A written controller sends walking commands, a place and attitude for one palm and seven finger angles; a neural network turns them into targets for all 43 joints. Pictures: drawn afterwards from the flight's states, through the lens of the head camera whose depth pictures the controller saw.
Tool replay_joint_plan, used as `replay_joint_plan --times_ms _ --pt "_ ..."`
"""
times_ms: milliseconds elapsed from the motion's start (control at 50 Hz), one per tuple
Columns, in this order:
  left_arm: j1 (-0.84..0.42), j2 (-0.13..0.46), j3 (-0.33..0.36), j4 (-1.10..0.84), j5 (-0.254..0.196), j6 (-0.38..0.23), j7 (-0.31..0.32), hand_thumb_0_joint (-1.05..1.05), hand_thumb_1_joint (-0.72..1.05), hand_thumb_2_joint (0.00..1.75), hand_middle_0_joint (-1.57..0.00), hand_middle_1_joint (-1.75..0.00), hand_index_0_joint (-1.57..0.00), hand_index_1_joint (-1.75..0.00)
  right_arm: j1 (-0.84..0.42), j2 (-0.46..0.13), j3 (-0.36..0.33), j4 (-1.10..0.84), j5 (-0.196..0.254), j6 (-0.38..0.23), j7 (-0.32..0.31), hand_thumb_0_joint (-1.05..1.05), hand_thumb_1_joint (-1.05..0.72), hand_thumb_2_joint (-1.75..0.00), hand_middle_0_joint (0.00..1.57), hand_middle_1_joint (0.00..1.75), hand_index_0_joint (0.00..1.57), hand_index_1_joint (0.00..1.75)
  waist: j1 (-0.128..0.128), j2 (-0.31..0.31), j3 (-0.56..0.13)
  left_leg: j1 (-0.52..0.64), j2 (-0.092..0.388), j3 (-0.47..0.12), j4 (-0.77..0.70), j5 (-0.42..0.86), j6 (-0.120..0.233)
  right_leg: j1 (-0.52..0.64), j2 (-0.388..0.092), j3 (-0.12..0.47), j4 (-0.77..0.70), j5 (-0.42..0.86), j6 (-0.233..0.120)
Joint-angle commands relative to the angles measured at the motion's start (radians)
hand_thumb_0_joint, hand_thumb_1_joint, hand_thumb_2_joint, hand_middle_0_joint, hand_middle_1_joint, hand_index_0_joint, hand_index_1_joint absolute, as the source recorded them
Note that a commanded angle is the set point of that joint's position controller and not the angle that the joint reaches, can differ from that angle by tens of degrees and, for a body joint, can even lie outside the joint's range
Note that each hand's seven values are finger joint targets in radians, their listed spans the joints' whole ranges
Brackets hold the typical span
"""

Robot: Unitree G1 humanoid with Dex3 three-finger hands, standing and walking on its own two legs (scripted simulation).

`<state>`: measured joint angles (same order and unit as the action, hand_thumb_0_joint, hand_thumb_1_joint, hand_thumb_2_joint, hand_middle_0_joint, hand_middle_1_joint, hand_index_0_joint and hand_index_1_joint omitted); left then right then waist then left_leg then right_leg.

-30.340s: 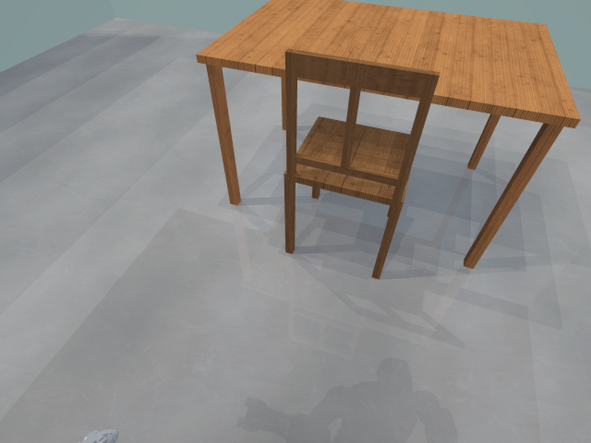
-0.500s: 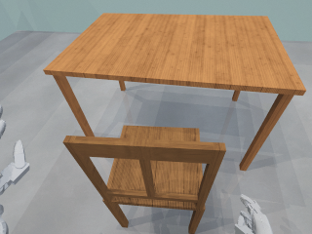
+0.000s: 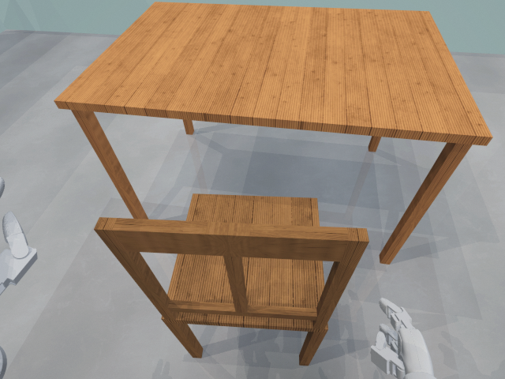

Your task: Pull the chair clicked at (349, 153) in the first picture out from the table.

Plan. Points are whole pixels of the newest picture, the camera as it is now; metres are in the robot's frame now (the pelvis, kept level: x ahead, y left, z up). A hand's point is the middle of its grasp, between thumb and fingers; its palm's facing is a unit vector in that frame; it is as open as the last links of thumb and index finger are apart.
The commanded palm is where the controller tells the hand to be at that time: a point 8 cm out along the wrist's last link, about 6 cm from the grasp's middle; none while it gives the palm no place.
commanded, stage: step back with the hand held close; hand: left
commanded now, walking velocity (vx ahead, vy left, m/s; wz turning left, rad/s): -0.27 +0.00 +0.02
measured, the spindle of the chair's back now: (237, 284) +0.30 +0.08 -0.10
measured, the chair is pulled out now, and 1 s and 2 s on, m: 0.28 0.28 0.28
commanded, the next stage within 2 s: stop stepping back and stand still in 1.64 s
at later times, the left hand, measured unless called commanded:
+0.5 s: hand (44, 283) +0.17 +0.25 +0.17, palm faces +0.48 -0.71 -0.51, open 7.4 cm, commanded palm +0.11 +0.28 +0.18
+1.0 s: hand (29, 336) +0.12 +0.24 +0.16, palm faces +0.48 -0.73 -0.48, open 7.4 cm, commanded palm +0.04 +0.28 +0.18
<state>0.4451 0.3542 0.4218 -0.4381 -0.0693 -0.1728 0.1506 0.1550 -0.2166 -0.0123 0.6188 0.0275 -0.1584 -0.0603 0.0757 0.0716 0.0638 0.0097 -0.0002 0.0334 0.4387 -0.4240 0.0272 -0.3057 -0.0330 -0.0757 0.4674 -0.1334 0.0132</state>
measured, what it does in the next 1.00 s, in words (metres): shifts its weight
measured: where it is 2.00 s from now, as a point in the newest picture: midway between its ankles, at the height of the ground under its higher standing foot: outside the picture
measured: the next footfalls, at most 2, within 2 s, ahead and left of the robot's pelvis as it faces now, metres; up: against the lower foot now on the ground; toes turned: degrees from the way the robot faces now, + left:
right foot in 1.14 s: +0.03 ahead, -0.15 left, +0.00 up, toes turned +1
right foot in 1.66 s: -0.14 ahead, -0.18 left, +0.00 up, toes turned -2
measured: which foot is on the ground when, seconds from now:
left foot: down 0.00-1.00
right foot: down 0.00-1.00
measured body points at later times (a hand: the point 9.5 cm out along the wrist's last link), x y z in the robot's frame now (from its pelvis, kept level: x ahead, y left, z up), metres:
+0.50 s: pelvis -0.02 -0.02 -0.01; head +0.00 -0.05 +0.44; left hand +0.14 +0.29 +0.19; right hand +0.15 -0.25 -0.12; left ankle -0.11 +0.09 -0.73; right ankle +0.07 -0.13 -0.73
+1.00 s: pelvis -0.08 -0.03 -0.01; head -0.05 -0.04 +0.44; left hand +0.09 +0.28 +0.19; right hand +0.10 -0.27 -0.11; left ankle -0.12 +0.09 -0.73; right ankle +0.07 -0.13 -0.73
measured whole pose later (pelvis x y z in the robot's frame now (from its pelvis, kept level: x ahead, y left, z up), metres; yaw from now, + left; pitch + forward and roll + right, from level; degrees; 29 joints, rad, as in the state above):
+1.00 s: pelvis -0.08 -0.03 -0.01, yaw +3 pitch +1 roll +1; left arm 0.52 0.40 0.40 -0.51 -0.04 -0.13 0.20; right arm 0.19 -0.24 -0.03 0.61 0.03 -0.02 -0.06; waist 0.00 0.01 0.04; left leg -0.28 0.02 0.04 0.66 -0.43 0.01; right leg -0.50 -0.06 -0.10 0.52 -0.06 -0.02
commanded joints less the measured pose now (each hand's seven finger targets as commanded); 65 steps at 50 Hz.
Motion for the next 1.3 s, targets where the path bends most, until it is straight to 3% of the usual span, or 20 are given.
replay_joint_plan --times_ms 0,120,220,360,460,520,580,660,740,780,840,880,920,1020,1120,1160,1180,1220,1260,1280 --pt "0.001 0.151 0.088 -0.178 0.002 -0.044 0.003 0.00 0.90 0.90 -0.20 -0.30 -0.20 -0.30 -0.064 -0.121 -0.045 -0.156 0.003 -0.018 -0.008 0.00 -0.90 -0.90 0.20 0.30 0.20 0.30 -0.054 0.061 -0.131 -0.157 0.133 -0.057 -0.073 0.555 -0.011 0.207 -0.082 0.097 0.046 0.357 -0.026" --pt "0.134 0.198 0.150 -0.274 0.007 -0.033 0.009 0.00 0.90 0.90 -0.20 -0.30 -0.20 -0.30 -0.093 -0.099 -0.064 -0.180 0.002 0.022 0.003 0.00 -0.90 -0.90 0.20 0.30 0.20 0.30 -0.051 0.017 -0.210 -0.132 0.171 -0.076 0.027 0.877 -0.025 0.189 -0.093 0.082 0.096 0.339 -0.040" --pt "0.164 0.236 0.197 -0.323 -0.010 -0.042 0.024 0.00 0.90 0.90 -0.20 -0.30 -0.20 -0.30 -0.080 -0.091 -0.070 -0.183 0.020 0.041 -0.007 0.00 -0.90 -0.90 0.20 0.30 0.20 0.30 -0.064 -0.007 -0.244 -0.195 0.143 -0.076 0.100 0.711 -0.036 0.193 -0.144 0.132 0.122 0.435 -0.080" --pt "0.155 0.195 0.172 -0.249 -0.007 -0.016 0.041 0.00 0.90 0.90 -0.20 -0.30 -0.20 -0.30 -0.088 -0.086 -0.071 -0.154 0.011 0.047 -0.022 0.00 -0.90 -0.90 0.20 0.30 0.20 0.30 -0.074 0.037 -0.181 -0.205 0.202 -0.102 0.025 0.693 0.010 0.076 -0.078 0.078 0.186 0.126 -0.016" --pt "0.070 0.195 0.116 -0.252 0.000 -0.001 0.043 0.00 0.90 0.90 -0.20 -0.30 -0.20 -0.30 -0.052 -0.100 -0.062 -0.166 0.017 0.055 -0.025 0.00 -0.90 -0.90 0.20 0.30 0.20 0.30 -0.082 -0.121 -0.161 -0.333 0.092 -0.048 0.155 0.174 -0.012 0.142 -0.185 0.220 0.052 0.337 -0.066" --pt "0.070 0.246 0.143 -0.275 0.016 -0.002 0.053 0.00 0.90 0.90 -0.20 -0.30 -0.20 -0.30 -0.053 -0.105 -0.048 -0.175 0.013 0.069 -0.023 0.00 -0.90 -0.90 0.20 0.30 0.20 0.30 -0.072 -0.207 -0.166 -0.302 0.039 -0.044 0.160 -0.079 0.002 0.062 -0.234 0.286 -0.137 -0.054 -0.070" --pt "0.109 0.271 0.182 -0.289 0.022 -0.015 0.068 0.00 0.90 0.90 -0.20 -0.30 -0.20 -0.30 -0.085 -0.110 -0.040 -0.186 0.012 0.073 -0.033 0.00 -0.90 -0.90 0.20 0.30 0.20 0.30 -0.060 -0.059 -0.140 -0.369 0.097 -0.109 -0.022 -0.122 0.037 0.063 -0.149 0.213 -0.097 -0.240 -0.034" --pt "0.098 0.236 0.173 -0.283 0.023 -0.028 0.076 0.00 0.90 0.90 -0.20 -0.30 -0.20 -0.30 -0.083 -0.104 -0.043 -0.194 0.018 0.055 -0.036 0.00 -0.90 -0.90 0.20 0.30 0.20 0.30 -0.062 0.107 -0.119 -0.553 0.181 -0.153 -0.103 -0.064 0.066 0.191 -0.058 0.110 0.133 -0.092 0.002" --pt "0.070 0.228 0.146 -0.263 0.018 -0.024 0.062 0.00 0.90 0.90 -0.20 -0.30 -0.20 -0.30 -0.055 -0.121 -0.062 -0.183 0.013 0.045 -0.026 0.00 -0.90 -0.90 0.20 0.30 0.20 0.30 -0.070 -0.008 -0.132 -0.500 0.132 -0.091 0.024 0.046 0.027 0.163 -0.128 0.174 0.087 0.160 -0.027" --pt "0.048 0.230 0.142 -0.248 0.025 -0.029 0.063 0.00 0.90 0.90 -0.20 -0.30 -0.20 -0.30 -0.042 -0.127 -0.060 -0.185 0.013 0.046 -0.019 0.00 -0.90 -0.90 0.20 0.30 0.20 0.30 -0.065 -0.030 -0.097 -0.575 0.119 -0.091 0.029 -0.171 0.041 0.140 -0.136 0.224 0.055 -0.074 -0.027" --pt "0.027 0.244 0.133 -0.233 0.029 -0.017 0.069 0.00 0.90 0.90 -0.20 -0.30 -0.20 -0.30 -0.028 -0.136 -0.062 -0.172 0.011 0.058 -0.009 0.00 -0.90 -0.90 0.20 0.30 0.20 0.30 -0.067 -0.151 -0.088 -0.488 0.069 -0.075 0.156 -0.195 0.028 0.027 -0.201 0.331 -0.154 -0.285 -0.057" --pt "0.035 0.255 0.131 -0.239 0.028 -0.006 0.073 0.00 0.90 0.90 -0.20 -0.30 -0.20 -0.30 -0.033 -0.133 -0.059 -0.171 0.012 0.070 -0.002 0.00 -0.90 -0.90 0.20 0.30 0.20 0.30 -0.066 -0.214 -0.133 -0.420 0.057 -0.069 0.195 -0.164 0.025 0.012 -0.234 0.315 -0.210 -0.347 -0.064" --pt "0.063 0.271 0.146 -0.267 0.025 -0.005 0.076 0.00 0.90 0.90 -0.20 -0.30 -0.20 -0.30 -0.049 -0.130 -0.056 -0.174 0.013 0.080 0.000 0.00 -0.90 -0.90 0.20 0.30 0.20 0.30 -0.063 -0.186 -0.167 -0.381 0.072 -0.076 0.133 -0.153 0.033 0.008 -0.227 0.256 -0.190 -0.342 -0.057" --pt "0.102 0.253 0.198 -0.346 0.027 -0.044 0.086 0.00 0.90 0.90 -0.20 -0.30 -0.20 -0.30 -0.091 -0.116 -0.061 -0.180 0.006 0.053 -0.013 0.00 -0.90 -0.90 0.20 0.30 0.20 0.30 -0.070 0.177 -0.121 -0.621 0.284 -0.216 -0.101 -0.035 0.114 0.076 -0.011 0.085 0.339 -0.118 0.008" --pt "0.084 0.211 0.167 -0.356 0.010 -0.054 0.047 0.00 0.90 0.90 -0.20 -0.30 -0.20 -0.30 -0.046 -0.104 -0.084 -0.126 -0.005 0.007 -0.003 0.00 -0.90 -0.90 0.20 0.30 0.20 0.30 -0.064 0.048 -0.135 -0.344 0.255 -0.095 0.154 0.515 0.039 -0.032 -0.060 0.088 0.164 0.050 -0.018" --pt "0.032 0.191 0.138 -0.295 0.013 -0.061 0.035 0.00 0.90 0.90 -0.20 -0.30 -0.20 -0.30 -0.034 -0.105 -0.077 -0.103 -0.010 0.001 -0.002 0.00 -0.90 -0.90 0.20 0.30 0.20 0.30 -0.080 -0.066 -0.116 -0.328 0.186 -0.049 0.264 0.455 -0.001 -0.018 -0.135 0.140 0.056 0.386 -0.055" --pt "0.027 0.214 0.126 -0.295 0.018 -0.064 0.035 0.00 0.90 0.90 -0.20 -0.30 -0.20 -0.30 -0.020 -0.118 -0.084 -0.098 -0.005 0.005 0.001 0.00 -0.90 -0.90 0.20 0.30 0.20 0.30 -0.101 -0.131 -0.183 -0.357 0.126 -0.024 0.320 0.370 -0.033 0.042 -0.220 0.293 0.066 0.644 -0.110" --pt "0.067 0.218 0.126 -0.284 0.009 -0.054 0.035 0.00 0.90 0.90 -0.20 -0.30 -0.20 -0.30 -0.037 -0.108 -0.098 -0.119 0.001 0.019 0.008 0.00 -0.90 -0.90 0.20 0.30 0.20 0.30 -0.072 -0.301 -0.266 -0.365 0.041 -0.028 0.437 -0.072 -0.045 0.101 -0.340 0.388 -0.065 0.519 -0.169" --pt "0.154 0.246 0.171 -0.276 0.010 -0.037 0.047 0.00 0.90 0.90 -0.20 -0.30 -0.20 -0.30 -0.080 -0.067 -0.079 -0.133 0.002 0.048 0.007 0.00 -0.90 -0.90 0.20 0.30 0.20 0.30 -0.044 -0.211 -0.235 -0.403 0.059 -0.060 0.450 -0.167 -0.031 0.066 -0.341 0.365 -0.115 0.225 -0.167" --pt "0.173 0.276 0.206 -0.308 0.022 -0.040 0.046 0.00 0.90 0.90 -0.20 -0.30 -0.20 -0.30 -0.088 -0.062 -0.071 -0.140 0.006 0.060 0.004 0.00 -0.90 -0.90 0.20 0.30 0.20 0.30 -0.053 -0.234 -0.234 -0.392 0.058 -0.044 0.371 -0.135 -0.029 0.058 -0.305 0.332 -0.098 0.270 -0.154"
